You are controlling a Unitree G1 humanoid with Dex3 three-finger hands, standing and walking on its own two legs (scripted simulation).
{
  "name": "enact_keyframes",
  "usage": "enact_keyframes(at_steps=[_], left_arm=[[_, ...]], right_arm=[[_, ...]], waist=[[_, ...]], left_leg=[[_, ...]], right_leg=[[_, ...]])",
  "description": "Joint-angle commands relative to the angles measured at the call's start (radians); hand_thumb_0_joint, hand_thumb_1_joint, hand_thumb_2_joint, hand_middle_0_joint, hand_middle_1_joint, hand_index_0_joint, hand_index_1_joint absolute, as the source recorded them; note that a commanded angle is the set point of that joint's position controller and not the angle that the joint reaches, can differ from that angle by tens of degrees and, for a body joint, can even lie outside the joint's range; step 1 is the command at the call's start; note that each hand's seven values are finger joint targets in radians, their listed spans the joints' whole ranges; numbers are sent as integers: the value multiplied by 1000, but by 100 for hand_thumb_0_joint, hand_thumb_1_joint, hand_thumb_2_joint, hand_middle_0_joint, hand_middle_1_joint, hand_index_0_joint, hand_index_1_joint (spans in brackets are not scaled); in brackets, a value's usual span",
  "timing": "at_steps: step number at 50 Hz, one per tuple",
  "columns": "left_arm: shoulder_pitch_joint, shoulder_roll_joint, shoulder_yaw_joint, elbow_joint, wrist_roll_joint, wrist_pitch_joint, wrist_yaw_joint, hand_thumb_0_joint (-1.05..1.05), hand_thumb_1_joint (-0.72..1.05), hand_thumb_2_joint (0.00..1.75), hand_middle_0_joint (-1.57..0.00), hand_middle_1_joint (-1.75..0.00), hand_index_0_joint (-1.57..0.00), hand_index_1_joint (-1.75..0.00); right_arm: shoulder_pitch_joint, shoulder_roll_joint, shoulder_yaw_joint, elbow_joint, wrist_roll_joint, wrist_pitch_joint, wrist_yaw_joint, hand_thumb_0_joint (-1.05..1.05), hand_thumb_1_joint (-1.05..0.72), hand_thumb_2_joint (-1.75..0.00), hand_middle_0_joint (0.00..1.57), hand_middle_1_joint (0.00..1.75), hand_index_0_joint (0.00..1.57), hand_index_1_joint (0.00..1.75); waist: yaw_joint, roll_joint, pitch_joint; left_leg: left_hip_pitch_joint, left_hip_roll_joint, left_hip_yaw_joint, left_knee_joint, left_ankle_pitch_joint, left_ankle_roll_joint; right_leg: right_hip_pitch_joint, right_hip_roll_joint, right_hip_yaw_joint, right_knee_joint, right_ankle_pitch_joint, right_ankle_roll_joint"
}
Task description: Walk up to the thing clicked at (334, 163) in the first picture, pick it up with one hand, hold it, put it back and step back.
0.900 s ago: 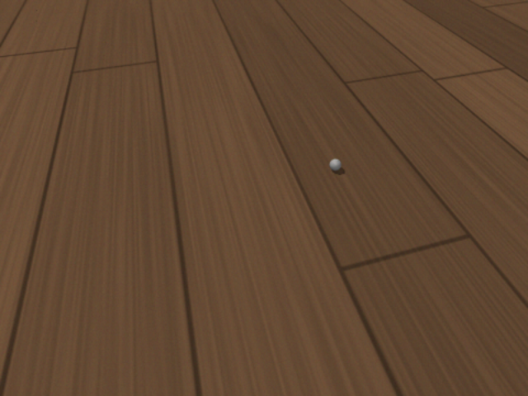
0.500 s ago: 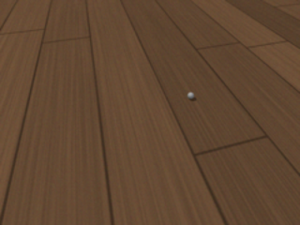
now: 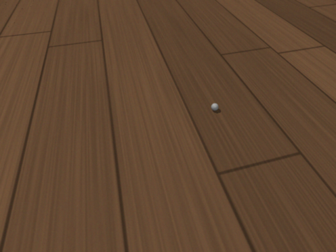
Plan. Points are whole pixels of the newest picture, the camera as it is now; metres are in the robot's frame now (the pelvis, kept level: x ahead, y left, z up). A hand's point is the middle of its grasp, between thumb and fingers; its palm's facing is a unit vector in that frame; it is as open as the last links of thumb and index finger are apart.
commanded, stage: stand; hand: left
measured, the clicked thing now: (214, 106) +1.32 -0.40 -0.75
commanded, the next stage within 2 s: walk up in 0.22 s
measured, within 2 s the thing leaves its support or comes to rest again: neither
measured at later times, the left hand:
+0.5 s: hand out of the picture +0.15 +0.24 -0.14, palm faces -0.17 -0.91 -0.38, open 7.4 cm
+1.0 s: hand (137, 186) +0.35 +0.12 -0.18, palm faces -0.33 -0.89 -0.32, open 7.4 cm
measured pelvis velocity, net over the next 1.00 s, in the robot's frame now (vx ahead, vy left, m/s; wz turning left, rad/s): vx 0.24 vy -0.13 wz -0.34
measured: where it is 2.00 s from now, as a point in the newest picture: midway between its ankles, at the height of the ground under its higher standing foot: (216, 184)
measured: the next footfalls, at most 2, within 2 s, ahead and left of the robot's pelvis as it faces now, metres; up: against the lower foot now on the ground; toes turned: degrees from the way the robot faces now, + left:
right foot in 0.56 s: +0.15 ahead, -0.25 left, +0.00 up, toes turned -17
left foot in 0.96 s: +0.40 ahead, -0.05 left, +0.00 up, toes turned -13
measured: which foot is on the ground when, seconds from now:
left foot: down 0.00-0.58, up 0.60-0.94, down 0.96-1.00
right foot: down 0.00-0.26, up 0.28-0.54, down 0.56-0.98, up 1.00-1.00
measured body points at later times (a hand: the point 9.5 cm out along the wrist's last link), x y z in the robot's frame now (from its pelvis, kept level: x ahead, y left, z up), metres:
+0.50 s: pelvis +0.04 -0.05 -0.01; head +0.04 -0.06 +0.44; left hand +0.16 +0.28 -0.11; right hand +0.05 -0.40 -0.12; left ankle +0.00 +0.12 -0.75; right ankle +0.10 -0.22 -0.72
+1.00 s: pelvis +0.24 -0.13 -0.03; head +0.26 -0.11 +0.42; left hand +0.37 +0.16 -0.16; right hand +0.21 -0.47 -0.12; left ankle +0.36 -0.04 -0.75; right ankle +0.12 -0.23 -0.74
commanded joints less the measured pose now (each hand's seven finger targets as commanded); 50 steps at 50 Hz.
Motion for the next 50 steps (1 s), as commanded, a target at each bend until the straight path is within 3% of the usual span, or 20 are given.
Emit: enact_keyframes(at_steps=[1,10,11,12,13,15,21,24,27,28,29,30,31,32,35,43,47,48,49,50], left_arm=[[-41,216,36,-63,-2,-18,11,0,90,90,-20,-30,-20,-30],[-33,212,34,-61,-2,-17,11,0,90,90,-20,-30,-20,-30],[1,313,115,-164,26,-7,-32,0,90,90,-20,-30,-20,-30],[-80,281,108,-180,29,5,-50,0,90,90,-20,-30,-20,-30],[-136,253,105,-215,30,16,-63,0,90,90,-20,-30,-20,-30],[-124,271,115,-252,35,14,-77,0,90,90,-20,-30,-20,-30],[52,250,131,-248,18,13,-133,0,90,90,-20,-30,-20,-30],[27,255,138,-257,21,6,-134,0,90,90,-20,-30,-20,-30],[197,282,155,-202,28,-6,-114,0,90,90,-20,-30,-20,-30],[316,329,177,-168,28,-17,-97,0,90,90,-20,-30,-20,-30],[422,405,204,-156,29,-25,-75,0,90,90,-20,-30,-20,-30],[361,462,199,-206,22,-35,-68,0,90,90,-20,-30,-20,-30],[277,488,197,-233,9,-33,-70,0,90,90,-20,-30,-20,-30],[234,466,191,-255,-4,-33,-66,0,90,90,-20,-30,-20,-30],[172,368,159,-271,-12,-45,-47,0,90,90,-20,-30,-20,-30],[171,343,140,-346,-2,-69,-50,0,90,90,-20,-30,-20,-30],[146,303,118,-365,2,-67,-50,0,90,90,-20,-30,-20,-30],[177,252,102,-371,3,-68,-50,0,90,90,-20,-30,-20,-30],[230,169,83,-371,-8,-67,-47,0,90,90,-20,-30,-20,-30],[246,266,99,-355,-1,-58,-35,0,90,90,-20,-30,-20,-30]], right_arm=[[-34,-216,-39,-62,0,-22,-12,0,-90,-90,20,30,20,30],[-33,-216,-39,-61,2,-23,-12,0,-90,-90,20,30,20,30],[33,-343,-123,-137,-24,-51,-3,0,-90,-90,20,30,20,30],[104,-367,-145,-110,-29,-58,-1,0,-90,-90,20,30,20,30],[145,-407,-166,-108,-32,-64,-4,0,-90,-90,20,30,20,30],[92,-403,-166,-162,-24,-76,-4,0,-90,-90,20,30,20,30],[-39,-349,-164,-250,-42,-93,14,0,-90,-90,20,30,20,30],[-18,-352,-165,-250,-45,-86,23,0,-90,-90,20,30,20,30],[-33,-342,-158,-263,-37,-69,23,0,-90,-90,20,30,20,30],[4,-292,-138,-265,-41,-60,24,0,-90,-90,20,30,20,30],[12,-204,-104,-292,-38,-59,29,0,-90,-90,20,30,20,30],[29,-222,-98,-325,-14,-57,35,0,-90,-90,20,30,20,30],[8,-310,-121,-315,-20,-58,32,0,-90,-90,20,30,20,30],[3,-339,-129,-300,-11,-64,32,0,-90,-90,20,30,20,30],[125,-298,-121,-245,9,-60,41,0,-90,-90,20,30,20,30],[75,-276,-135,-318,-20,-71,66,0,-90,-90,20,30,20,30],[229,-277,-157,-286,-23,-97,48,0,-90,-90,20,30,20,30],[352,-330,-177,-260,-31,-105,36,0,-90,-90,20,30,20,30],[395,-402,-192,-273,-44,-114,27,0,-90,-90,20,30,20,30],[325,-418,-193,-304,-21,-112,28,0,-90,-90,20,30,20,30]], waist=[[2,8,-102],[4,-3,-81],[-36,-35,-137],[-88,54,-51],[-118,195,5],[-81,89,56],[23,170,-4],[2,151,16],[84,33,-34],[132,-145,-94],[189,-409,-66],[128,-393,-24],[99,-245,54],[84,-175,73],[18,-157,13],[28,-84,25],[-71,3,-62],[-130,171,-136],[-119,337,-143],[-90,190,-111]], left_leg=[[15,129,-93,-34,162,30],[10,126,-96,-43,159,29],[167,120,-69,53,-310,92],[264,197,-162,-16,-501,136],[262,361,-331,-168,-615,197],[85,472,-389,-228,-536,243],[19,305,-22,-139,-307,168],[-83,247,75,-75,-314,141],[-212,230,139,176,-388,124],[-305,155,182,446,-311,103],[-502,36,196,763,-438,61],[-606,-13,90,880,-423,17],[-555,58,5,871,-382,11],[-550,100,-19,868,-317,14],[-435,140,-35,749,-178,38],[-294,107,35,363,-59,0],[78,30,105,209,5,20],[238,106,-27,125,-138,64],[322,355,-460,-7,-397,143],[221,454,-654,-127,-617,215]], right_leg=[[26,-126,88,-44,157,-34],[15,-120,85,-49,139,-31],[-181,-43,118,61,-290,-67],[-461,-21,69,182,-391,-60],[-613,-6,5,450,-293,-38],[-605,-83,108,608,-256,-27],[-376,-126,29,422,-155,-13],[-250,-82,-52,334,-99,-11],[-10,-37,-113,286,-50,-26],[155,3,-77,251,-133,-45],[206,-124,205,55,-421,-94],[102,-324,688,-205,-649,-185],[-22,-396,801,-236,-755,-267],[-41,-363,731,-206,-656,-280],[-49,-220,389,-93,-335,-192],[-167,-188,241,-61,-241,-213],[-314,-121,132,235,11,-160],[-401,-40,66,527,45,-126],[-615,108,53,775,-295,-70],[-626,77,115,853,-333,-72]])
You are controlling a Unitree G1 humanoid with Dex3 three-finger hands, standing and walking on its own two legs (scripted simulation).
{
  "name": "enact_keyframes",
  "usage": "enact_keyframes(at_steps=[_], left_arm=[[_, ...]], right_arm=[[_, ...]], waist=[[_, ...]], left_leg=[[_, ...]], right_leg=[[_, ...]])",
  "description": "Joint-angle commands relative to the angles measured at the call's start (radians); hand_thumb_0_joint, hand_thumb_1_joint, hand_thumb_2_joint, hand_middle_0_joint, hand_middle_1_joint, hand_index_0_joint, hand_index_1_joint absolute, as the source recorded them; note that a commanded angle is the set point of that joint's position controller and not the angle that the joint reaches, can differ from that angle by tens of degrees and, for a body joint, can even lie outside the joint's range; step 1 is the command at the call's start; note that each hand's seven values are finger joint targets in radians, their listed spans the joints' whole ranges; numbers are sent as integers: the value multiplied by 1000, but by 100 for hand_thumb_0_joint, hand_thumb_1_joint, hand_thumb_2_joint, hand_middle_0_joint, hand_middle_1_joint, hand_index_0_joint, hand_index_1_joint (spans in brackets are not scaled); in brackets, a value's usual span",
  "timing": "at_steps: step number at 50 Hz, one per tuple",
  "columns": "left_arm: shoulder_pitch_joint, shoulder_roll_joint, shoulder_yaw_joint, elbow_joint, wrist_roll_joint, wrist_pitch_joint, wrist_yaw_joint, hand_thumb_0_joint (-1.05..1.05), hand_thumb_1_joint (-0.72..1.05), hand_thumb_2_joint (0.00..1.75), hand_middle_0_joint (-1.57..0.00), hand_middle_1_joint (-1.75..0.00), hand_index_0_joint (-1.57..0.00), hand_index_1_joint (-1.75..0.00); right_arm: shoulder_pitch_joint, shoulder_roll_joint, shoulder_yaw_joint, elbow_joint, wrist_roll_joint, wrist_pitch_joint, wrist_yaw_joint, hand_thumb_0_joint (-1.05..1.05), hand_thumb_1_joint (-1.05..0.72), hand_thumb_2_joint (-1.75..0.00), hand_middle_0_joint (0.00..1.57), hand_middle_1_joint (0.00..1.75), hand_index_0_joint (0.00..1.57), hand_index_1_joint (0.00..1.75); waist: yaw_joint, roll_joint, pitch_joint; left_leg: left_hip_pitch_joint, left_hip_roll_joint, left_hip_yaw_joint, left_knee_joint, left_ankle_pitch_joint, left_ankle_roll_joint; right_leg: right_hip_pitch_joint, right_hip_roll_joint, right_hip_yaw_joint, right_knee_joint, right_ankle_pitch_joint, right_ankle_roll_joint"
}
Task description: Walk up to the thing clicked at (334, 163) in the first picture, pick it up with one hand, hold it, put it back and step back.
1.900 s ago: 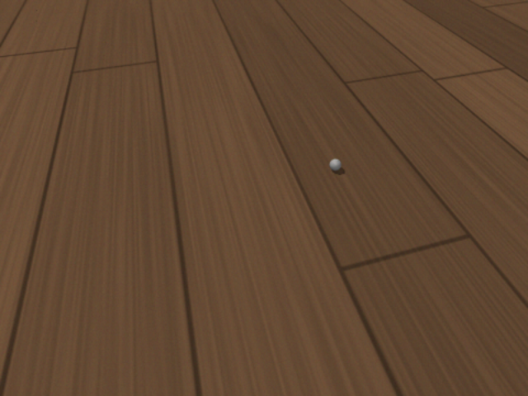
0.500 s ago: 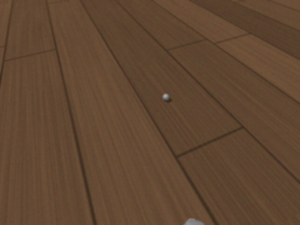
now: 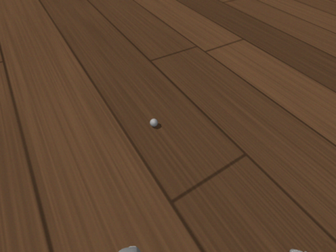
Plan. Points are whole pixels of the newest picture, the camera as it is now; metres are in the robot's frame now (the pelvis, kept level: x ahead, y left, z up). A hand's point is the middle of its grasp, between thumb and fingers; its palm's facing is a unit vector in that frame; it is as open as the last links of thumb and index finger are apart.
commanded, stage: walk up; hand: left
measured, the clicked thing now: (153, 122) +1.11 +0.10 -0.72
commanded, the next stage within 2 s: none
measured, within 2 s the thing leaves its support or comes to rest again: neither
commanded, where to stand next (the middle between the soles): +0.71 -0.08 m, yaw -8 degrees
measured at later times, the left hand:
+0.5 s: hand (110, 166) +0.38 +0.20 -0.11, palm faces -0.15 -0.91 -0.39, open 7.4 cm
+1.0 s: hand (104, 142) +0.50 +0.25 -0.14, palm faces -0.20 -0.92 -0.34, open 7.4 cm
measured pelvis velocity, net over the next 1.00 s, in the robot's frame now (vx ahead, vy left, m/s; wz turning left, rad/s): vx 0.41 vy -0.02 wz -0.16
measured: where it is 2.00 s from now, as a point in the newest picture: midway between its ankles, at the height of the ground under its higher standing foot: (176, 176)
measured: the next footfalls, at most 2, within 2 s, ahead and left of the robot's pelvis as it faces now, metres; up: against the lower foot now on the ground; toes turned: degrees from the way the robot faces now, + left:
right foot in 0.38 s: +0.32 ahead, -0.17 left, +0.00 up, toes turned -9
left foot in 0.84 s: +0.52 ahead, +0.08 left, +0.00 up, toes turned -3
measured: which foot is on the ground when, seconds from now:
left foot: down 0.00-0.42, up 0.44-0.82, down 0.84-1.00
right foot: up 0.00-0.36, down 0.38-0.86, up 0.88-1.00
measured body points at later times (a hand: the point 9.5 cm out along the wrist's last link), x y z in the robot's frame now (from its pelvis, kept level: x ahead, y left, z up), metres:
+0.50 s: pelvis +0.22 -0.05 +0.00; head +0.24 -0.08 +0.45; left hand +0.38 +0.24 -0.08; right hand +0.21 -0.37 -0.13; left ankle +0.13 +0.11 -0.65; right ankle +0.28 -0.16 -0.72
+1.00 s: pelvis +0.41 -0.02 +0.01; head +0.43 +0.01 +0.46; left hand +0.51 +0.30 -0.12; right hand +0.44 -0.34 -0.07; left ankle +0.48 +0.08 -0.72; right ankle +0.37 -0.15 -0.65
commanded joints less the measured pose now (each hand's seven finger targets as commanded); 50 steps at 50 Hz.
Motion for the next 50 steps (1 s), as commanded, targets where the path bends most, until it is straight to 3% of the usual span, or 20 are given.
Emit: enact_keyframes(at_steps=[1,4,7,10,15,19,20,21,22,25,28,35,39,41,42,43,44,45,48,50], left_arm=[[14,239,40,-100,2,-28,31,0,90,90,-20,-30,-20,-30],[-23,231,47,-68,-14,-38,17,0,90,90,-20,-30,-20,-30],[-28,188,38,-76,-25,-26,-3,0,90,90,-20,-30,-20,-30],[-110,168,32,-117,-20,-22,-20,0,90,90,-20,-30,-20,-30],[-187,162,35,-121,-8,-22,-31,0,90,90,-20,-30,-20,-30],[2,234,75,-48,-6,-34,-8,0,90,90,-20,-30,-20,-30],[105,307,106,-36,-3,-40,8,0,90,90,-20,-30,-20,-30],[106,368,109,-67,-11,-46,19,0,90,90,-20,-30,-20,-30],[58,379,106,-72,-22,-44,19,0,90,90,-20,-30,-20,-30],[-32,284,77,-92,-38,-45,34,0,90,90,-20,-30,-20,-30],[-39,247,62,-95,-28,-60,34,0,90,90,-20,-30,-20,-30],[-6,269,68,-125,-7,-71,31,0,90,90,-20,-30,-20,-30],[-61,283,63,-132,-11,-67,30,0,90,90,-20,-30,-20,-30],[-56,248,46,-135,-6,-62,31,0,90,90,-20,-30,-20,-30],[-19,197,28,-137,-8,-61,31,0,90,90,-20,-30,-20,-30],[50,99,0,-135,-20,-59,30,0,90,90,-20,-30,-20,-30],[71,184,20,-110,-21,-47,44,0,90,90,-20,-30,-20,-30],[37,247,31,-96,-10,-40,54,0,90,90,-20,-30,-20,-30],[17,234,33,-62,-18,-41,40,0,90,90,-20,-30,-20,-30],[50,211,33,-47,-24,-30,27,0,90,90,-20,-30,-20,-30]], right_arm=[[102,-373,-104,-81,32,-37,-26,0,-90,-90,20,30,20,30],[63,-270,-62,-99,30,-43,-28,0,-90,-90,20,30,20,30],[76,-263,-50,-93,31,-50,-30,0,-90,-90,20,30,20,30],[78,-280,-52,-108,26,-46,-29,0,-90,-90,20,30,20,30],[83,-294,-60,-113,33,-26,-26,0,-90,-90,20,30,20,30],[105,-226,-29,-130,31,-8,-31,0,-90,-90,20,30,20,30],[157,-168,-6,-138,34,-7,-31,0,-90,-90,20,30,20,30],[182,-158,5,-142,38,2,-29,0,-90,-90,20,30,20,30],[128,-267,-24,-126,34,13,-39,0,-90,-90,20,30,20,30],[103,-237,-20,-87,50,14,-36,0,-90,-90,20,30,20,30],[145,-204,-16,-72,38,25,-21,0,-90,-90,20,30,20,30],[-18,-185,-29,-123,19,18,9,0,-90,-90,20,30,20,30],[-3,-191,-44,-112,19,-1,13,0,-90,-90,20,30,20,30],[115,-216,-59,-69,15,-11,4,0,-90,-90,20,30,20,30],[220,-266,-77,-42,10,-19,-8,0,-90,-90,20,30,20,30],[242,-330,-91,-58,-3,-26,-17,0,-90,-90,20,30,20,30],[200,-356,-91,-90,21,-25,-21,0,-90,-90,20,30,20,30],[168,-361,-94,-90,43,-19,-17,0,-90,-90,20,30,20,30],[92,-256,-49,-110,42,-20,-28,0,-90,-90,20,30,20,30],[88,-248,-42,-102,48,-29,-29,0,-90,-90,20,30,20,30]], waist=[[-74,231,-47],[-52,154,40],[-35,195,20],[-50,223,14],[-68,196,-32],[50,-34,-146],[93,-214,-213],[74,-266,-201],[81,-170,-145],[20,-58,-43],[-14,-80,-42],[33,-91,0],[-11,-71,-16],[-86,24,-77],[-133,191,-145],[-111,419,-176],[-93,282,-145],[-86,249,-83],[-43,151,20],[-24,202,11]], left_leg=[[406,442,-780,-468,-631,265],[271,282,-386,-424,-182,188],[241,233,-179,-389,86,181],[285,236,-96,-374,213,204],[279,203,-17,-296,186,159],[115,131,53,112,187,96],[-48,48,57,356,-3,62],[-226,-43,4,514,-316,23],[-248,2,-73,578,-328,18],[-191,58,-145,542,-189,35],[-106,54,-115,445,-124,16],[-92,64,-70,88,-21,-22],[87,37,-45,-33,20,4],[322,-15,-22,-98,-2,26],[465,34,-119,-185,-109,63],[555,273,-487,-286,-214,126],[523,386,-718,-398,-341,215],[443,417,-737,-391,-374,277],[253,243,-353,-377,-14,166],[208,193,-243,-382,78,140]], right_leg=[[-563,0,70,475,-34,-39],[-475,-55,71,370,121,-17],[-405,-60,32,245,169,11],[-402,-73,-23,75,207,25],[-227,-40,-126,-160,350,-2],[191,10,-116,-240,299,-44],[341,-124,132,-310,105,-83],[368,-376,585,-462,3,-177],[292,-410,676,-482,-5,-262],[104,-271,312,-442,339,-194],[-4,-203,158,-426,524,-183],[-60,-216,114,-467,253,-202],[-143,-230,98,-402,181,-175],[-229,-182,48,-211,282,-132],[-285,-106,-22,63,347,-96],[-457,24,-74,302,8,-27],[-542,49,-41,381,-53,-28],[-552,-18,7,450,-62,-33],[-435,-67,54,344,98,-25],[-374,-69,3,306,168,-10]])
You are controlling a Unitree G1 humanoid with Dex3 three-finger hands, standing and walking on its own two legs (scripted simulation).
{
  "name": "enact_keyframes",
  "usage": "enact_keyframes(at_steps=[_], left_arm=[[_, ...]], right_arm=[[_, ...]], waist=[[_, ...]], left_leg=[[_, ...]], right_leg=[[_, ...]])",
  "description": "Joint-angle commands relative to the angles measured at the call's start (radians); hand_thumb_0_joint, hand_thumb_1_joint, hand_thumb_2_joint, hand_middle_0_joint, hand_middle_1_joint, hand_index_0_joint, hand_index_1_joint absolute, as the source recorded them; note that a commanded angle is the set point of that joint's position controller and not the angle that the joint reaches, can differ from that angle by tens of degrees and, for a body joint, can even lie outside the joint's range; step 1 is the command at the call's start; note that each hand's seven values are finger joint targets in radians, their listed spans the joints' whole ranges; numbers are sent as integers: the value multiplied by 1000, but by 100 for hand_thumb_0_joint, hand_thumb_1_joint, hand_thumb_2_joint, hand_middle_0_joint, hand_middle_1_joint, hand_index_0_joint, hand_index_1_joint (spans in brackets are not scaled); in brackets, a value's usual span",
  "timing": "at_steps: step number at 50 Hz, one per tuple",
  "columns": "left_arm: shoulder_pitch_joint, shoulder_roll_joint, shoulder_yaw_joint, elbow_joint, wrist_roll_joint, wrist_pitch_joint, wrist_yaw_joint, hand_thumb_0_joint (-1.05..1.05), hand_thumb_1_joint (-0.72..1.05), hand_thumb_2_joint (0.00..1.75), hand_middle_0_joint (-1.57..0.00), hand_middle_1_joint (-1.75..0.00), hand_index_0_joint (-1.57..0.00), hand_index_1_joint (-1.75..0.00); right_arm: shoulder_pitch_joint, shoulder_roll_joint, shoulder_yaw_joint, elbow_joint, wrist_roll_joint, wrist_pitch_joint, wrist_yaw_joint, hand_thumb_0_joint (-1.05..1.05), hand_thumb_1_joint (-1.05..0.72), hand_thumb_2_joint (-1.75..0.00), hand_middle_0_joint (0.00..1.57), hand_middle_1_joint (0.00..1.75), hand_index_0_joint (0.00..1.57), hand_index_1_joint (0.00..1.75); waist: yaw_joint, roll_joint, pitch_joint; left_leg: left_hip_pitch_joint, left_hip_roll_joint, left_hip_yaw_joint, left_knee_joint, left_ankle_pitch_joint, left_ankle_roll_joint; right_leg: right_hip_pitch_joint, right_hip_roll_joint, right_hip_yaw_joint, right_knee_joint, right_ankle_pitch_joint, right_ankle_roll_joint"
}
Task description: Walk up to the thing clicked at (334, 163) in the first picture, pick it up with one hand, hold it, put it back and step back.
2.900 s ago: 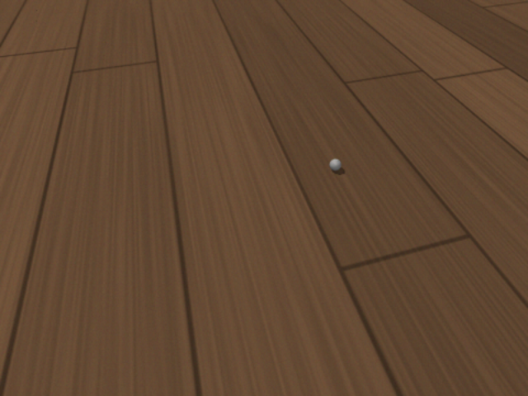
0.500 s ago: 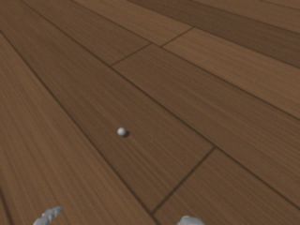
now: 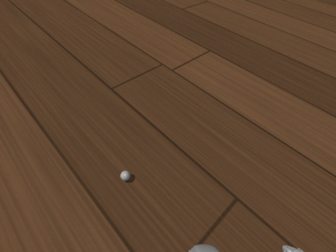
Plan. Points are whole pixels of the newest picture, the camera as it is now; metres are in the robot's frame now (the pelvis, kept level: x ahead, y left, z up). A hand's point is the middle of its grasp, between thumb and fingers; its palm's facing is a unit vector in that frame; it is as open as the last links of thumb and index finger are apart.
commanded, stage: walk up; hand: left
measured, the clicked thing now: (125, 175) +0.67 +0.23 -0.73
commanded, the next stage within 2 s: none
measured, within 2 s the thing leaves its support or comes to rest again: neither
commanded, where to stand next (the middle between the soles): +0.31 -0.02 m, yaw +1 degrees
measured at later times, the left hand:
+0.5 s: hand (83, 214) +0.24 +0.23 -0.11, palm faces -0.01 -0.90 -0.43, open 7.4 cm
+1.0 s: hand (79, 214) +0.26 +0.27 -0.17, palm faces +0.01 -0.94 -0.35, open 7.4 cm
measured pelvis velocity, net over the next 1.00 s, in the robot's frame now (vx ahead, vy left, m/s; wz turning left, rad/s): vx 0.22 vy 0.00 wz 0.03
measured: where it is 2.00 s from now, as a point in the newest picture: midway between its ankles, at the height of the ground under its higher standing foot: (162, 247)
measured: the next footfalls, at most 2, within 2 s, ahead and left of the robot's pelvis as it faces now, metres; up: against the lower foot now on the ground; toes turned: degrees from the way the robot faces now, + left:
right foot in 0.32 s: +0.26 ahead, -0.14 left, +0.00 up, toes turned +0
left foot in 0.74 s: +0.35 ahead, +0.12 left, +0.00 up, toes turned +3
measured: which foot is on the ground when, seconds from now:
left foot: down 0.00-0.34, up 0.36-0.72, down 0.74-1.00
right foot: up 0.00-0.30, down 0.32-1.00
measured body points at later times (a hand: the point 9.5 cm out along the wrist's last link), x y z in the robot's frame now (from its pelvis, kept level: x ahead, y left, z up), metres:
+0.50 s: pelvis +0.16 -0.04 +0.01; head +0.18 -0.07 +0.45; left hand +0.23 +0.28 -0.08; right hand +0.21 -0.35 -0.13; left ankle +0.15 +0.11 -0.66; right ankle +0.20 -0.14 -0.73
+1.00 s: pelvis +0.22 +0.00 -0.01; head +0.25 +0.02 +0.43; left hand +0.26 +0.31 -0.15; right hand +0.35 -0.29 -0.12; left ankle +0.31 +0.12 -0.73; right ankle +0.22 -0.14 -0.73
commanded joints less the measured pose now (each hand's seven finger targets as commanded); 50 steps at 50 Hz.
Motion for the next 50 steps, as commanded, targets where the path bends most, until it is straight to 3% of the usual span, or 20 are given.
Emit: enact_keyframes(at_steps=[1,6,12,15,16,17,18,19,22,24,30,34,36,37,38,39,40,42,45,50], left_arm=[[78,178,59,-55,-11,-14,-7,0,90,90,-20,-30,-20,-30],[-51,169,66,-86,7,-7,-30,0,90,90,-20,-30,-20,-30],[-96,148,70,-81,5,-26,-30,0,90,90,-20,-30,-20,-30],[26,175,85,-36,11,-48,-9,0,90,90,-20,-30,-20,-30],[119,220,105,-22,17,-57,5,0,90,90,-20,-30,-20,-30],[139,298,122,-36,16,-63,17,0,90,90,-20,-30,-20,-30],[100,309,117,-46,4,-56,17,0,90,90,-20,-30,-20,-30],[71,308,113,-59,-4,-50,18,0,90,90,-20,-30,-20,-30],[3,225,86,-82,-16,-56,26,0,90,90,-20,-30,-20,-30],[10,214,79,-80,-12,-61,26,0,90,90,-20,-30,-20,-30],[-74,210,77,-132,10,-51,29,0,90,90,-20,-30,-20,-30],[-72,196,56,-106,2,-29,39,0,90,90,-20,-30,-20,-30],[-102,176,43,-107,-8,-11,43,0,90,90,-20,-30,-20,-30],[-75,131,27,-107,-14,-3,42,0,90,90,-20,-30,-20,-30],[-28,83,15,-100,-27,6,43,0,90,90,-20,-30,-20,-30],[28,95,14,-66,-29,29,49,0,90,90,-20,-30,-20,-30],[29,142,25,-37,-25,42,56,0,90,90,-20,-30,-20,-30],[-15,171,33,-1,-15,47,51,0,90,90,-20,-30,-20,-30],[15,160,33,45,-11,43,42,0,90,90,-20,-30,-20,-30],[15,135,33,111,11,19,54,0,90,90,-20,-30,-20,-30]], right_arm=[[60,-278,-72,-51,13,-25,-21,0,-90,-90,20,30,20,30],[71,-299,-79,-68,3,-18,-15,0,-90,-90,20,30,20,30],[60,-298,-76,-75,1,1,-8,0,-90,-90,20,30,20,30],[66,-238,-52,-88,4,15,-9,0,-90,-90,20,30,20,30],[97,-192,-33,-95,6,13,-11,0,-90,-90,20,30,20,30],[142,-127,-9,-107,6,15,-10,0,-90,-90,20,30,20,30],[127,-239,-36,-78,4,31,-21,0,-90,-90,20,30,20,30],[99,-271,-46,-71,0,33,-31,0,-90,-90,20,30,20,30],[114,-243,-46,-25,17,37,-21,0,-90,-90,20,30,20,30],[127,-219,-43,-14,9,44,-14,0,-90,-90,20,30,20,30],[71,-184,-47,-11,-2,55,-9,0,-90,-90,20,30,20,30],[12,-160,-39,13,-3,44,-21,0,-90,-90,20,30,20,30],[62,-180,-46,47,-9,34,-34,0,-90,-90,20,30,20,30],[89,-236,-59,55,-17,30,-43,0,-90,-90,20,30,20,30],[64,-301,-69,39,-25,25,-51,0,-90,-90,20,30,20,30],[11,-290,-54,13,-12,25,-54,0,-90,-90,20,30,20,30],[-46,-312,-57,14,2,30,-54,0,-90,-90,20,30,20,30],[-119,-273,-47,4,-5,44,-57,0,-90,-90,20,30,20,30],[-157,-274,-41,16,-14,51,-54,0,-90,-90,20,30,20,30],[-194,-211,-18,28,3,76,-45,0,-90,-90,20,30,20,30]], waist=[[6,232,-16],[-27,209,30],[-17,188,14],[54,45,-93],[96,-96,-169],[84,-274,-180],[90,-126,-130],[83,-115,-88],[33,-65,-47],[23,-87,-52],[7,-123,-6],[22,-79,-55],[-21,1,-101],[-35,127,-131],[-14,299,-158],[29,204,-158],[25,244,-148],[23,247,-97],[31,297,-116],[48,177,-132]], left_leg=[[104,201,-237,-317,64,138],[79,215,-217,-376,-127,198],[56,200,-177,-274,-61,173],[-2,129,-92,17,93,113],[-84,63,-35,266,69,80],[-300,-54,-35,475,-295,23],[-370,-53,-105,544,-313,15],[-379,-6,-143,561,-313,13],[-317,8,-208,512,-181,8],[-257,-4,-185,477,-125,-4],[-163,15,-127,238,-13,-44],[18,-5,-61,70,129,-34],[143,-40,-44,-52,221,-4],[211,27,-127,-96,264,25],[230,216,-405,-152,317,94],[135,283,-515,-191,208,157],[68,315,-548,-219,67,212],[-61,232,-441,-259,-136,165],[-59,174,-351,-229,-219,132],[-111,143,-281,-119,-186,73]], right_leg=[[-126,-67,16,-56,124,19],[-135,-98,-37,-279,159,51],[20,-52,-81,-485,213,29],[317,-3,-88,-631,216,7],[462,-92,46,-701,133,-26],[561,-341,446,-770,78,-90],[503,-419,588,-822,0,-198],[443,-442,600,-817,34,-252],[361,-277,248,-783,322,-143],[296,-240,141,-763,492,-141],[159,-251,9,-763,474,-170],[106,-228,-44,-598,624,-135],[72,-184,-56,-440,490,-88],[22,-137,-72,-330,334,-46],[-55,-22,-102,-199,60,7],[-2,9,-13,-164,-197,12],[38,-43,0,-129,-214,8],[77,-56,16,-180,-186,7],[105,-49,-24,-312,-89,18],[258,-29,-25,-625,89,14]])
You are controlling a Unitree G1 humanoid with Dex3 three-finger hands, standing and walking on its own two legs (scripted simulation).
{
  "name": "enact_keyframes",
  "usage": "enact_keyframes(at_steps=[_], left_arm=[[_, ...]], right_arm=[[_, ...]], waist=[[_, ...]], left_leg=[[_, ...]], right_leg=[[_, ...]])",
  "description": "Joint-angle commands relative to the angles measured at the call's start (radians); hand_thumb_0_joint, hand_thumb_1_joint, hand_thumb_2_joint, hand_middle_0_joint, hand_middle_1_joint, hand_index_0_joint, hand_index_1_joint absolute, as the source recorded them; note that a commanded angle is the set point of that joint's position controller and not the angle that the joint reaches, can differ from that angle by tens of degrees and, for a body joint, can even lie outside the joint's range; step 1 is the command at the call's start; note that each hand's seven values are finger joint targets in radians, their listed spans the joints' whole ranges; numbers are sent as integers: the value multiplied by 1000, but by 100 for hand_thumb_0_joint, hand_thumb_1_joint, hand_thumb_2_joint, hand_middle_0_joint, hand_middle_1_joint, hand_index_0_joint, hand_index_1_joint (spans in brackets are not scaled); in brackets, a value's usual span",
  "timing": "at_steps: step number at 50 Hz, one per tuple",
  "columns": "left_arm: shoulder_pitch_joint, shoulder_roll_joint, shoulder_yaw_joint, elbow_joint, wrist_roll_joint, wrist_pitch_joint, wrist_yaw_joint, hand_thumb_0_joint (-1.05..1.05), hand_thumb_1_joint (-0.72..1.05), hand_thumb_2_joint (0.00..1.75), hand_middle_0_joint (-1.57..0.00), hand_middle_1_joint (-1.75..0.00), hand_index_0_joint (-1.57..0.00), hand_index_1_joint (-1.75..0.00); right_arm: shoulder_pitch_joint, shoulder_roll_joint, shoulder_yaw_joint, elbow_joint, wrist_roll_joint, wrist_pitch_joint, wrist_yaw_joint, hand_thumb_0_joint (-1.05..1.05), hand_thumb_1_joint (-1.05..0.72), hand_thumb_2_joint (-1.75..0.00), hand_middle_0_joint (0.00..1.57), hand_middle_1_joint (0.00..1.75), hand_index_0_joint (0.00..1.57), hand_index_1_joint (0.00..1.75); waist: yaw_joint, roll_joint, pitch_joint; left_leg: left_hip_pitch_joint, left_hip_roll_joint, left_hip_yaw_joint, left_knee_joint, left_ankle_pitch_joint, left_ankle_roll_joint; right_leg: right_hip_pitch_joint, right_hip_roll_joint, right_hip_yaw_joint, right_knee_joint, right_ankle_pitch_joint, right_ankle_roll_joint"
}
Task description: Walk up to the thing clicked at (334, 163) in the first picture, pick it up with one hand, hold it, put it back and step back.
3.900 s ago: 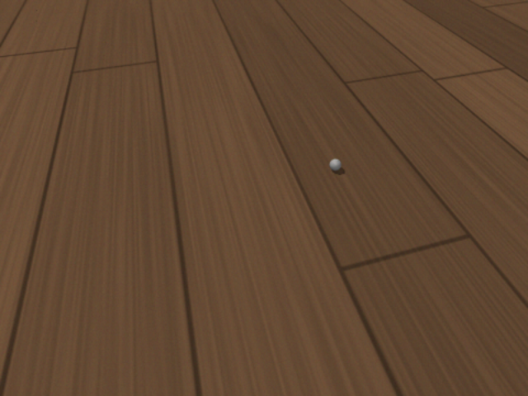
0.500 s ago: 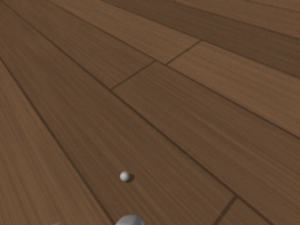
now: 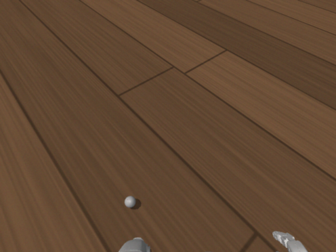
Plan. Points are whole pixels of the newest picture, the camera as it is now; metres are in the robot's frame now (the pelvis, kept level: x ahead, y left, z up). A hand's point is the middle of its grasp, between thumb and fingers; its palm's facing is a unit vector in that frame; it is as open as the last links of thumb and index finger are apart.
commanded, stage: walk up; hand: left
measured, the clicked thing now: (130, 201) +0.45 +0.21 -0.72
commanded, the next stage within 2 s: none
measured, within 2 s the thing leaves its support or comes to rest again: neither
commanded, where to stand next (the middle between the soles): +0.09 -0.02 m, yaw +0 degrees
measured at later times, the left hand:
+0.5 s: hand out of the picture +0.13 +0.24 -0.13, palm faces -0.02 -0.94 -0.35, open 7.4 cm
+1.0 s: hand out of the picture +0.11 +0.25 -0.13, palm faces -0.03 -0.94 -0.33, open 7.4 cm
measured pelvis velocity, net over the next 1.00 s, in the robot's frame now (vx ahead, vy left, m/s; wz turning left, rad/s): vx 0.03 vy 0.00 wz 0.00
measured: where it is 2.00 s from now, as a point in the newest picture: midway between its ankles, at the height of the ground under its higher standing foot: outside the picture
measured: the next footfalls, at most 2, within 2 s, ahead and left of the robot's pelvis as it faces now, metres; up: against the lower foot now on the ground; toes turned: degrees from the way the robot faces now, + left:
left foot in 1.86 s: -0.03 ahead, +0.10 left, +0.00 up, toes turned +4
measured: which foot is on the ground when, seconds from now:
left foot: down 0.00-1.00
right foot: down 0.00-1.00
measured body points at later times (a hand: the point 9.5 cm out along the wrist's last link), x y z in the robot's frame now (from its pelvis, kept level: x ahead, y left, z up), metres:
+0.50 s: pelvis +0.03 -0.01 +0.02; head +0.04 -0.01 +0.47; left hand +0.13 +0.29 -0.10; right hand +0.12 -0.31 -0.11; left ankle +0.10 +0.12 -0.72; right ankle +0.00 -0.14 -0.72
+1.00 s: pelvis +0.03 +0.00 +0.03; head +0.05 +0.00 +0.48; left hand +0.11 +0.30 -0.11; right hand +0.11 -0.30 -0.11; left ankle +0.10 +0.12 -0.72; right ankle +0.00 -0.14 -0.72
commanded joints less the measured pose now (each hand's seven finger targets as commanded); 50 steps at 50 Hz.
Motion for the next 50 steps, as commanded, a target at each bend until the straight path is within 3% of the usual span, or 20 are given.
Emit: enact_keyframes(at_steps=[1,2,3,4,5,6,7,9,13,16,23,28,31,36,43,48,50], left_arm=[[85,228,55,3,25,-31,22,0,90,90,-20,-30,-20,-30],[-27,268,55,-19,28,-31,17,0,90,90,-20,-30,-20,-30],[-95,254,46,-33,25,-28,11,0,90,90,-20,-30,-20,-30],[-107,218,34,-35,17,-29,8,0,90,90,-20,-30,-20,-30],[-84,192,26,-18,8,-33,8,0,90,90,-20,-30,-20,-30],[-54,184,24,6,6,-39,9,0,90,90,-20,-30,-20,-30],[-30,189,24,24,7,-45,9,0,90,90,-20,-30,-20,-30],[-60,216,29,25,8,-51,7,0,90,90,-20,-30,-20,-30],[-88,211,26,41,1,-48,11,0,90,90,-20,-30,-20,-30],[-97,208,26,55,-3,-41,14,0,90,90,-20,-30,-20,-30],[-155,194,23,76,-5,-25,12,0,90,90,-20,-30,-20,-30],[-189,189,20,89,1,-16,5,0,90,90,-20,-30,-20,-30],[-196,186,22,95,3,-14,1,0,90,90,-20,-30,-20,-30],[-202,188,26,100,5,-21,1,0,90,90,-20,-30,-20,-30],[-200,179,24,106,3,-18,2,0,90,90,-20,-30,-20,-30],[-197,176,22,110,5,-14,2,0,90,90,-20,-30,-20,-30],[-184,175,22,119,5,-13,3,0,90,90,-20,-30,-20,-30]], right_arm=[[-43,-196,-46,-57,22,-5,-11,0,-90,-90,20,30,20,30],[-45,-195,-51,-32,27,-3,-11,0,-90,-90,20,30,20,30],[-17,-213,-57,0,23,-2,-10,0,-90,-90,20,30,20,30],[-28,-229,-60,10,16,-10,-10,0,-90,-90,20,30,20,30],[-49,-238,-56,17,15,-16,-7,0,-90,-90,20,30,20,30],[-71,-226,-49,23,16,-18,-4,0,-90,-90,20,30,20,30],[-90,-214,-43,29,19,-19,-2,0,-90,-90,20,30,20,30],[-74,-209,-35,48,21,-23,-2,0,-90,-90,20,30,20,30],[-78,-208,-31,94,25,-25,-5,0,-90,-90,20,30,20,30],[-93,-206,-27,114,24,-23,-8,0,-90,-90,20,30,20,30],[-105,-200,-24,162,19,-21,-13,0,-90,-90,20,30,20,30],[-117,-212,-27,177,13,-22,-15,0,-90,-90,20,30,20,30],[-107,-215,-27,187,12,-27,-15,0,-90,-90,20,30,20,30],[-101,-206,-24,185,14,-32,-15,0,-90,-90,20,30,20,30],[-99,-203,-26,188,14,-29,-18,0,-90,-90,20,30,20,30],[-97,-207,-29,190,12,-24,-19,0,-90,-90,20,30,20,30],[-102,-207,-32,191,11,-24,-19,0,-90,-90,20,30,20,30]], waist=[[19,40,-138],[-22,-32,-72],[-54,-20,-37],[-56,19,-42],[-38,47,-57],[-19,44,-71],[-10,19,-87],[-23,-28,-111],[-16,-18,-144],[-8,-17,-166],[-5,18,-157],[-11,53,-117],[-12,67,-126],[-15,34,-172],[-18,23,-170],[-22,34,-155],[-19,38,-152]], left_leg=[[22,113,-168,-166,-229,48],[110,52,-135,-158,-242,16],[226,51,-126,-160,-235,13],[258,83,-170,-198,-215,25],[229,102,-192,-221,-208,39],[193,114,-198,-232,-180,47],[192,110,-181,-228,-143,46],[230,75,-132,-205,-55,31],[283,86,-111,-205,160,22],[300,96,-104,-211,247,26],[295,107,-108,-281,227,15],[244,107,-126,-358,26,7],[229,110,-138,-385,2,4],[281,106,-112,-344,153,4],[314,106,-103,-332,193,8],[316,103,-110,-356,105,4],[319,111,-119,-359,119,8]], right_leg=[[54,-91,148,-290,-12,-57],[-126,-135,230,-332,-161,-87],[-243,-141,215,-337,-230,-81],[-244,-105,159,-317,-180,-58],[-172,-66,104,-293,-87,-41],[-99,-59,86,-291,-20,-42],[-63,-71,104,-312,25,-47],[-44,-100,141,-339,106,-47],[28,-101,102,-324,266,-31],[77,-97,78,-329,339,-19],[127,-96,71,-365,285,-21],[132,-88,70,-395,200,-25],[164,-82,66,-400,189,-27],[187,-95,69,-418,265,-19],[162,-95,61,-429,264,-13],[142,-94,59,-430,232,-13],[139,-87,51,-427,221,-13]])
